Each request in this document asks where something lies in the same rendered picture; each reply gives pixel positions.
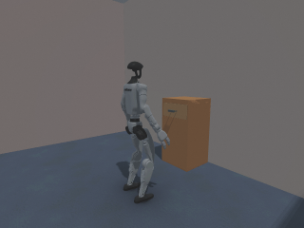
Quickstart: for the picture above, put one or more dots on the left robot forearm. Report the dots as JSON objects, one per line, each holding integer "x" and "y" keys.
{"x": 125, "y": 113}

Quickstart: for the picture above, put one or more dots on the robot torso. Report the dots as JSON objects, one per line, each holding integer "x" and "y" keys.
{"x": 132, "y": 105}

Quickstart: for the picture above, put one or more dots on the right robot upper arm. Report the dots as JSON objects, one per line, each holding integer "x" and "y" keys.
{"x": 142, "y": 89}

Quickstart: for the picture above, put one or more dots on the robot right hand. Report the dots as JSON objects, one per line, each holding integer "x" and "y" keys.
{"x": 161, "y": 136}

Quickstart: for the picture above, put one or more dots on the handle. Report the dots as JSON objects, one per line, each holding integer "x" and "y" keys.
{"x": 173, "y": 111}

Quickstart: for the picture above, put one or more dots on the left robot shin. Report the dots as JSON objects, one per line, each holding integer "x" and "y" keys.
{"x": 133, "y": 169}

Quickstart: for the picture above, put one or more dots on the drawer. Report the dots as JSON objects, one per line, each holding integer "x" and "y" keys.
{"x": 180, "y": 110}

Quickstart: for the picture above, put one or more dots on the cabinet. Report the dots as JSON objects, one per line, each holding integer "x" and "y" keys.
{"x": 189, "y": 139}

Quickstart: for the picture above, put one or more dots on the right robot forearm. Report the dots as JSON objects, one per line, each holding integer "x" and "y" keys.
{"x": 148, "y": 115}

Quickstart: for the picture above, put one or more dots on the left robot upper arm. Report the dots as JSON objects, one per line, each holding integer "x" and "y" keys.
{"x": 123, "y": 98}

